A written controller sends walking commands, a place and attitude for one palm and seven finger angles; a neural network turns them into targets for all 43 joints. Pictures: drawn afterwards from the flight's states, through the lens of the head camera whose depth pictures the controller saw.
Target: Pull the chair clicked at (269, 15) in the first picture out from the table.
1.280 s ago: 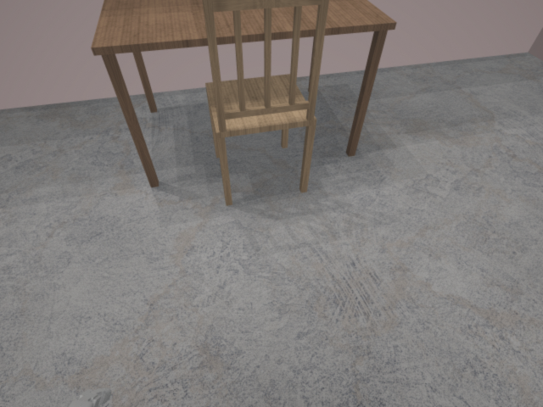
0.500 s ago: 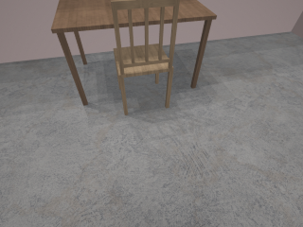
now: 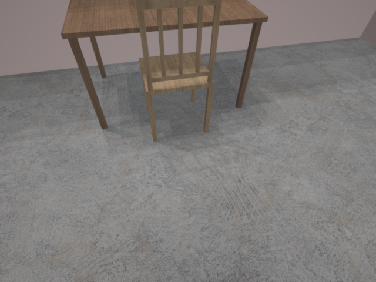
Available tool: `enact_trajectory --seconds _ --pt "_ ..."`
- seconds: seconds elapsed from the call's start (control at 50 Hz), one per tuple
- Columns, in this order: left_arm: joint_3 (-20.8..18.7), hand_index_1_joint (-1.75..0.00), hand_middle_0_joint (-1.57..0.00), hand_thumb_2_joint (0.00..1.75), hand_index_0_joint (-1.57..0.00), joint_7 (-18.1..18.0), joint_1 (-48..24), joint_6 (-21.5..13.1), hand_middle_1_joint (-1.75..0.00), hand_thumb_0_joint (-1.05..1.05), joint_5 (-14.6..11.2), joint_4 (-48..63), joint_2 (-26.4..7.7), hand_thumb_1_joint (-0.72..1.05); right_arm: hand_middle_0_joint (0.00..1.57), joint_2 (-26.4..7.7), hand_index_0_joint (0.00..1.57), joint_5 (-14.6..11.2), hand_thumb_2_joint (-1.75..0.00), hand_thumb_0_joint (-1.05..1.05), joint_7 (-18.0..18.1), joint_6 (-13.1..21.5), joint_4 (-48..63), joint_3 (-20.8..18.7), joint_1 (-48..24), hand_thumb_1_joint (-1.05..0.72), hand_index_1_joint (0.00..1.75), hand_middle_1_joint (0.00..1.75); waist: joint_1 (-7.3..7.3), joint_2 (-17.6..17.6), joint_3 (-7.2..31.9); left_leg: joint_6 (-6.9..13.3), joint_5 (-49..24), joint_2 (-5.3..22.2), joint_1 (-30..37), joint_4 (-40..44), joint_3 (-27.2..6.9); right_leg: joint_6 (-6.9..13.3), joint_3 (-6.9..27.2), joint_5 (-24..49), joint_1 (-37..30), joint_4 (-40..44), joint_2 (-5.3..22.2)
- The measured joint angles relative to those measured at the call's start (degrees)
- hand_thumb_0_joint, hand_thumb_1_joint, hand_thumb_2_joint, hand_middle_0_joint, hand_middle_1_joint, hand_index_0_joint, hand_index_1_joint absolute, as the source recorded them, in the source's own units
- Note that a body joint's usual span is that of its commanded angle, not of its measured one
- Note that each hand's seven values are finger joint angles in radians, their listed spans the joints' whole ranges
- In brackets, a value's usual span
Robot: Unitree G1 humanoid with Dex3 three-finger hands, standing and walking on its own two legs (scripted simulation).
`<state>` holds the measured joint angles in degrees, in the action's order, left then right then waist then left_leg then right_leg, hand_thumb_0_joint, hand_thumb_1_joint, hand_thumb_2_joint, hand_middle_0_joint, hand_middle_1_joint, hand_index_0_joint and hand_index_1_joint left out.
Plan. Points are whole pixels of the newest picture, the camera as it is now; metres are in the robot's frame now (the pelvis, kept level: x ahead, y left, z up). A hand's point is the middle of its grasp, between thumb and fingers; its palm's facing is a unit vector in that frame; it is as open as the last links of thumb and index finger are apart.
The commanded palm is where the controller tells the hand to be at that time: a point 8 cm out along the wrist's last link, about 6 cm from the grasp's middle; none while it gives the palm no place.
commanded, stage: look at it before walking up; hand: left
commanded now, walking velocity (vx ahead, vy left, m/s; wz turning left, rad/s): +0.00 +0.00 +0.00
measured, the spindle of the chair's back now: (180, 44) +1.22 +0.11 -0.07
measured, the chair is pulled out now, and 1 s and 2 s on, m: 0.00 0.00 0.00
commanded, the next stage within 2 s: walk to a spot facing it in 0.26 s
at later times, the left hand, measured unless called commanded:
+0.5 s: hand out of the picture +0.07 +0.24 -0.16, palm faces -0.03 -0.95 -0.31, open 7.4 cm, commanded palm none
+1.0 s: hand (145, 280) +0.16 +0.12 -0.17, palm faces -0.22 -0.96 -0.19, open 7.4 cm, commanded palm none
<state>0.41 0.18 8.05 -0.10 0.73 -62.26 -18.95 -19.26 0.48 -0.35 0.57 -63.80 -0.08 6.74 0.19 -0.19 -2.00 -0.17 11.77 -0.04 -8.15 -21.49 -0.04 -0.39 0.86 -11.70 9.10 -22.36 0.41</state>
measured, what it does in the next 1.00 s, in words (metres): walks ahead, turning right: right foot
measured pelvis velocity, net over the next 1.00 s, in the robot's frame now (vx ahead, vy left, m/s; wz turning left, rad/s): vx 0.13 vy -0.06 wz -0.30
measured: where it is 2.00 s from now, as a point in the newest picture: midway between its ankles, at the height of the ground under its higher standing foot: (211, 240)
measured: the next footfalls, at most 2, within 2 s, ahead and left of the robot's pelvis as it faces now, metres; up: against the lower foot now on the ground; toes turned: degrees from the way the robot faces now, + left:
right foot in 0.76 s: +0.12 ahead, -0.15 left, +0.00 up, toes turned -16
left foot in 1.26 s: +0.42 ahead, +0.02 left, +0.00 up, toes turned -16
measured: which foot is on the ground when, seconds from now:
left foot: down 0.00-0.76, up 0.78-1.00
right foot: down 0.00-0.56, up 0.58-0.74, down 0.76-1.00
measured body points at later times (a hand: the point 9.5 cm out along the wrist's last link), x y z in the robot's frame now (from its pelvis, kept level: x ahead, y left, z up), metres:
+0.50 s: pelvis +0.01 +0.00 +0.00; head +0.01 +0.00 +0.45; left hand +0.07 +0.29 -0.14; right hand +0.08 -0.29 -0.14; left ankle +0.00 +0.12 -0.75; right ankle +0.01 -0.12 -0.75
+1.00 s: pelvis +0.13 -0.06 +0.00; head +0.14 -0.07 +0.45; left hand +0.18 +0.17 -0.15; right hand +0.13 -0.32 -0.15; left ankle +0.20 +0.07 -0.67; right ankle +0.09 -0.14 -0.75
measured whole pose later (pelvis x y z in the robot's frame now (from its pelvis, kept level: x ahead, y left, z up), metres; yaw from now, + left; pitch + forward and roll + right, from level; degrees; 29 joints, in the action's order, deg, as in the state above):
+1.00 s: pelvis +0.13 -0.06 +0.00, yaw -17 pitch +0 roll +0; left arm -2.2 0.6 21.3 -2.4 1.3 -58.7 -9.4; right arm -12.8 1.4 -1.1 0.5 -57.2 -3.4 10.8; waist 1.1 0.6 -2.0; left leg -3.2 14.5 7.1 -32.7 -62.5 3.4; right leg 3.6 -0.5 -15.0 9.4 -24.7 -3.1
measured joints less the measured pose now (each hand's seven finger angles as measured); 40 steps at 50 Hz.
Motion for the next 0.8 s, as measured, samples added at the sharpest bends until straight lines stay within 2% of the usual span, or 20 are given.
enact_trajectory --seconds 0.42,0.52,0.58,0.66,0.7,0.74,0.78,0.8 --pt "-0.14 -0.30 -0.21 0.90 -0.20 -0.27 -0.09 -0.01 -0.30 0.00 -0.03 0.02 -0.15 0.90 0.20 0.04 0.21 0.10 -0.89 0.00 0.20 -0.03 0.03 0.15 -0.65 -0.90 0.30 0.30 0.31 0.11 0.20 -0.08 0.03 0.10 0.95 0.90 0.20 -0.02 0.19 -0.02 -0.80 0.79 -0.08" --pt "-0.64 -0.30 -0.20 0.90 -0.20 0.24 3.47 1.58 -0.30 0.00 0.29 0.90 1.65 0.91 0.20 1.89 0.21 0.65 -0.90 0.00 0.25 -0.83 1.12 -0.09 1.36 -0.90 0.30 0.30 1.06 0.29 1.72 -0.16 3.69 1.17 -0.16 -3.49 2.30 0.28 2.23 -2.47 0.98 -3.04 -1.23" --pt "-1.17 -0.30 -0.20 0.90 -0.20 1.09 6.67 2.31 -0.30 0.00 0.46 1.69 2.96 0.91 0.20 3.45 0.21 0.75 -0.90 0.00 0.10 -0.75 2.28 -0.50 3.74 -0.90 0.30 0.30 1.14 -0.10 2.34 0.00 6.29 1.66 -0.41 -5.82 4.22 1.04 3.72 -7.67 3.27 -8.30 -1.74" --pt "-2.02 -0.30 -0.20 0.90 -0.20 1.99 9.17 2.86 -0.30 0.00 0.57 2.10 4.97 0.91 0.20 5.11 0.21 0.69 -0.89 0.00 0.26 0.73 3.23 -1.34 6.95 -0.90 0.30 0.30 0.86 -0.11 1.17 -0.47 8.06 2.76 2.04 -5.32 7.69 0.63 -0.31 -14.60 9.81 -22.38 -0.51" --pt "-2.35 -0.30 -0.20 0.90 -0.20 2.40 9.11 2.72 -0.30 0.00 0.54 2.59 6.03 0.91 0.21 5.39 0.21 0.90 -0.89 0.00 0.41 1.12 3.12 -1.70 8.59 -0.90 0.30 0.30 0.35 0.60 0.06 -1.26 8.77 3.70 3.58 -4.91 8.78 0.56 -2.62 -15.54 11.73 -23.54 0.50" --pt "-2.65 -0.30 -0.20 0.90 -0.20 2.79 8.80 2.00 -0.30 0.00 0.51 3.66 6.96 0.91 0.21 5.24 0.21 1.03 -0.89 0.00 0.46 0.97 2.54 -2.00 10.10 -0.90 0.30 0.30 0.19 1.72 -0.96 -2.39 10.66 5.19 4.26 -6.69 9.56 0.73 -4.67 -12.62 11.62 -19.26 1.04" --pt "-2.92 -0.30 -0.20 0.90 -0.20 2.84 8.72 0.17 -0.30 0.00 0.69 5.20 6.98 0.91 0.21 5.21 0.21 0.70 -0.89 0.00 0.25 0.43 1.91 -2.22 11.64 -0.90 0.30 0.30 0.49 2.19 -1.50 -2.42 14.92 7.16 1.42 -15.75 9.56 1.68 -5.88 -5.14 10.69 -14.97 0.68" --pt "-3.10 -0.30 -0.20 0.90 -0.20 2.38 8.47 -0.77 -0.30 0.00 0.56 5.54 7.11 0.91 0.21 5.24 0.21 0.57 -0.89 0.00 0.13 -0.20 1.39 -2.26 11.77 -0.90 0.30 0.30 0.80 2.38 -1.86 -2.05 16.76 7.50 -1.74 -23.73 7.90 2.55 -6.21 -4.68 11.07 -16.68 0.11"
